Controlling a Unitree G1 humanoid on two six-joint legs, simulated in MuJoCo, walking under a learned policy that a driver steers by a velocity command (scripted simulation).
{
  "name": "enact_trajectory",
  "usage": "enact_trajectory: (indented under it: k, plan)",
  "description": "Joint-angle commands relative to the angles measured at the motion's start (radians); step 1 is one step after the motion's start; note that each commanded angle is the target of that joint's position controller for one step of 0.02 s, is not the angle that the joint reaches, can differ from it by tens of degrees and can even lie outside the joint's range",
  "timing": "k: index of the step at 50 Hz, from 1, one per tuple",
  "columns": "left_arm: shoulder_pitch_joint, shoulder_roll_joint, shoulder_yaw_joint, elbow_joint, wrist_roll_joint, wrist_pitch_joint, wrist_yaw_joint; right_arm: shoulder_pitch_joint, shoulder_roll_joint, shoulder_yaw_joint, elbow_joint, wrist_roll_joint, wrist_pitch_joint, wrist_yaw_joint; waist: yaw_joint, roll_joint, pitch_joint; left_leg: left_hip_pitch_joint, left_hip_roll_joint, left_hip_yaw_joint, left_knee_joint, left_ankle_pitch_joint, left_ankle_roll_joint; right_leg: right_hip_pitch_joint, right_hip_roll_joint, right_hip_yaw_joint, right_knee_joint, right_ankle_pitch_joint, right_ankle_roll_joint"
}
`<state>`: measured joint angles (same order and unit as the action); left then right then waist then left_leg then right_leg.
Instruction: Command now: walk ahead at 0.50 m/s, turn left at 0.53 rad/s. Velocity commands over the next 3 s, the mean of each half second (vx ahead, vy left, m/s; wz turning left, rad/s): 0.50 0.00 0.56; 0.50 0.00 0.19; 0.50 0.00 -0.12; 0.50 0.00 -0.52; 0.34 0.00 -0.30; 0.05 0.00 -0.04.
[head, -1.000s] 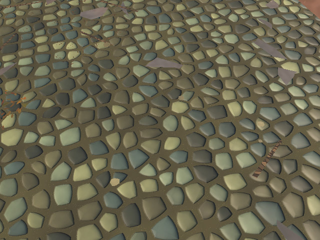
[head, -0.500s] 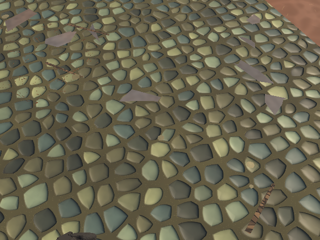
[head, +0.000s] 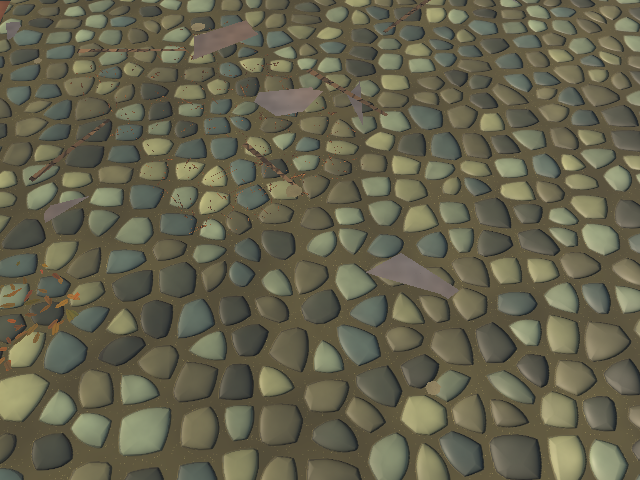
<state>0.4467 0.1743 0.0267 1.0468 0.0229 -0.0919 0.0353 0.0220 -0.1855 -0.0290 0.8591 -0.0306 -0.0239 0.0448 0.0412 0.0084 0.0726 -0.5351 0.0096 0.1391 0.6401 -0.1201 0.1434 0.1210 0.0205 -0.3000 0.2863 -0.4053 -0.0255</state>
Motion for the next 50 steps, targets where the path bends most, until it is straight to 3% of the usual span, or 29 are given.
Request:
enact_trajectory:
  k: [1,2,3,4,5,6,7,8,10,13,18,24,26,27,28,29,30,31,32,33,34,35,37,40,43,46,50]
  plan:
    - [0.016,0.195,0.042,-0.037,0.005,0.014,0.010,0.181,-0.105,-0.040,0.003,-0.005,-0.010,-0.009,-0.118,-0.113,-0.093,0.204,-0.099,0.041,-0.045,-0.136,0.074,-0.013,-0.294,0.049,0.336,1.201,-0.089]
    - [-0.005,0.205,0.046,-0.054,0.002,0.019,0.003,0.320,-0.142,-0.061,0.046,-0.014,-0.017,-0.016,-0.184,-0.074,-0.162,0.403,-0.103,-0.006,-0.138,-0.122,0.111,-0.125,-0.276,0.037,0.570,1.051,-0.070]
    - [-0.004,0.162,0.038,-0.092,0.001,0.017,-0.005,0.413,-0.238,-0.092,0.060,-0.021,-0.020,-0.029,-0.207,0.054,-0.256,0.631,0.127,-0.305,-0.169,-0.185,0.177,-0.366,-0.218,0.039,0.894,0.521,-0.041]
    - [-0.025,0.109,0.033,-0.175,-0.018,0.007,-0.027,0.370,-0.309,-0.107,0.031,-0.003,-0.007,-0.030,-0.139,0.237,-0.304,0.839,0.351,-0.887,-0.335,-0.186,0.346,-0.786,0.028,0.170,1.215,-0.157,0.013]
    - [-0.152,0.171,0.042,-0.199,-0.004,-0.007,-0.032,0.365,-0.282,-0.102,0.039,0.019,0.003,-0.035,-0.161,0.049,-0.200,0.773,0.324,-0.783,-0.385,-0.162,0.306,-0.907,-0.048,0.324,1.188,-0.059,0.001]
    - [-0.185,0.164,0.038,-0.218,-0.018,-0.022,-0.036,0.311,-0.239,-0.091,0.038,0.022,0.000,-0.042,-0.124,0.016,-0.106,0.654,0.301,-0.663,-0.401,-0.084,0.263,-0.900,-0.088,0.326,1.107,0.043,-0.003]
    - [-0.163,0.159,0.039,-0.202,-0.017,-0.024,-0.032,0.267,-0.193,-0.079,0.035,0.021,-0.006,-0.043,-0.068,-0.065,-0.044,0.532,0.252,-0.570,-0.416,0.060,0.213,-0.832,-0.118,0.324,1.008,0.085,0.003]
    - [-0.154,0.150,0.039,-0.200,0.002,-0.008,-0.031,0.237,-0.173,-0.072,0.028,0.027,-0.016,-0.047,-0.034,-0.075,-0.034,0.456,0.201,-0.494,-0.420,0.149,0.183,-0.765,-0.137,0.329,0.944,0.092,0.017]
    - [-0.130,0.130,0.037,-0.201,0.026,0.033,-0.039,0.236,-0.162,-0.063,0.025,0.034,-0.039,-0.048,-0.006,-0.042,-0.057,0.397,0.142,-0.418,-0.425,0.261,0.163,-0.688,-0.141,0.321,0.875,0.099,0.044]
    - [-0.216,0.125,0.035,-0.245,0.025,0.058,-0.047,0.300,-0.200,-0.070,0.035,0.035,-0.050,-0.046,-0.020,-0.003,-0.044,0.373,0.097,-0.381,-0.437,0.310,0.138,-0.732,-0.137,0.295,0.769,0.188,0.073]
    - [-0.420,0.141,0.032,-0.325,0.018,0.063,-0.052,0.424,-0.201,-0.068,0.042,0.030,-0.041,-0.046,-0.099,0.044,-0.027,0.479,0.086,-0.425,-0.423,0.320,0.084,-0.848,-0.112,0.297,0.574,0.347,0.081]
    - [-0.576,0.141,0.010,-0.399,0.008,0.044,-0.063,0.501,-0.207,-0.064,0.042,0.016,-0.039,-0.061,-0.148,0.067,-0.014,0.615,0.109,-0.466,-0.358,0.426,0.084,-0.845,-0.055,0.287,0.368,0.378,0.046]
    - [-0.551,0.150,0.009,-0.404,0.006,0.034,-0.064,0.487,-0.209,-0.062,0.042,0.014,-0.044,-0.069,-0.125,0.077,-0.012,0.611,0.126,-0.467,-0.341,0.487,0.059,-0.736,-0.041,0.287,0.287,0.372,0.013]
    - [-0.487,0.161,0.013,-0.388,0.005,0.029,-0.061,0.456,-0.217,-0.061,0.037,0.014,-0.048,-0.071,-0.090,0.082,-0.025,0.583,0.125,-0.451,-0.311,0.573,0.037,-0.620,-0.022,0.281,0.249,0.346,-0.010]
    - [-0.392,0.185,0.024,-0.357,0.005,0.023,-0.053,0.439,-0.231,-0.063,0.036,0.013,-0.053,-0.069,-0.051,0.084,-0.064,0.573,0.117,-0.439,-0.230,0.713,0.019,-0.492,0.009,0.269,0.237,0.303,-0.031]
    - [-0.247,0.206,0.036,-0.313,0.003,0.014,-0.042,0.420,-0.242,-0.064,0.038,0.013,-0.057,-0.062,0.020,0.055,-0.133,0.559,0.079,-0.402,-0.066,0.763,0.001,-0.329,0.024,0.257,0.177,0.322,-0.055]
    - [-0.097,0.246,0.049,-0.284,0.017,0.003,-0.027,0.417,-0.218,-0.057,0.026,0.017,-0.064,-0.054,0.082,0.017,-0.233,0.424,0.034,-0.378,0.154,0.561,-0.012,-0.095,-0.090,0.367,0.177,0.274,-0.091]
    - [0.004,0.357,0.076,-0.279,0.042,0.005,-0.020,0.545,-0.120,-0.038,0.010,0.055,-0.064,-0.049,0.048,-0.207,-0.395,0.150,-0.112,-0.278,0.525,0.012,-0.060,0.187,-0.383,0.811,0.157,0.203,-0.219]
    - [-0.033,0.320,0.077,-0.262,0.015,0.022,-0.035,0.577,-0.170,-0.044,0.027,0.034,-0.060,-0.052,0.014,-0.235,-0.389,0.011,-0.148,-0.271,0.655,-0.387,-0.055,0.144,-0.443,1.080,0.013,0.135,-0.268]
    - [-0.142,0.241,0.060,-0.281,-0.001,0.026,-0.040,0.497,-0.188,-0.047,0.025,0.011,-0.052,-0.052,-0.023,-0.109,-0.197,-0.044,-0.082,-0.281,0.689,-0.302,-0.054,-0.028,-0.406,0.959,-0.016,0.017,-0.255]
    - [-0.207,0.177,0.045,-0.288,-0.003,0.023,-0.045,0.407,-0.180,-0.042,0.007,0.002,-0.052,-0.044,-0.024,-0.020,-0.103,-0.043,-0.045,-0.273,0.635,-0.235,-0.055,-0.156,-0.355,0.817,-0.042,0.043,-0.231]
    - [-0.218,0.156,0.037,-0.278,0.003,0.018,-0.044,0.367,-0.165,-0.039,-0.007,0.002,-0.048,-0.036,-0.037,-0.030,-0.058,-0.029,-0.018,-0.263,0.582,-0.211,-0.054,-0.227,-0.306,0.713,-0.068,0.127,-0.204]
    - [-0.190,0.148,0.030,-0.241,-0.001,0.004,-0.044,0.373,-0.144,-0.033,-0.009,-0.011,-0.030,-0.023,-0.065,-0.085,-0.050,0.025,0.005,-0.243,0.517,-0.196,-0.067,-0.299,-0.249,0.589,-0.098,0.278,-0.180]
    - [-0.129,0.166,0.035,-0.202,-0.013,-0.017,-0.051,0.331,-0.126,-0.025,-0.025,-0.015,-0.020,-0.013,-0.073,-0.090,-0.051,-0.025,0.030,-0.202,0.453,-0.145,-0.085,-0.286,-0.236,0.509,-0.132,0.398,-0.197]
    - [-0.080,0.166,0.034,-0.176,-0.014,-0.014,-0.052,0.182,-0.112,-0.011,-0.074,-0.012,-0.021,-0.006,-0.046,-0.080,-0.017,-0.101,0.072,-0.153,0.303,-0.037,-0.111,-0.267,-0.211,0.445,-0.174,0.416,-0.194]
    - [-0.034,0.176,0.035,-0.153,-0.018,-0.013,-0.053,0.059,-0.087,0.007,-0.110,-0.004,-0.025,-0.001,-0.015,-0.084,-0.008,-0.053,0.067,-0.110,0.113,0.067,-0.123,-0.263,-0.181,0.381,-0.171,0.477,-0.169]
    - [0.025,0.196,0.038,-0.125,-0.013,-0.007,-0.048,-0.036,-0.100,0.010,-0.137,0.003,-0.029,-0.006,0.014,-0.086,-0.007,0.001,0.041,-0.083,-0.022,0.072,-0.114,-0.185,-0.214,0.375,-0.127,0.554,-0.157]
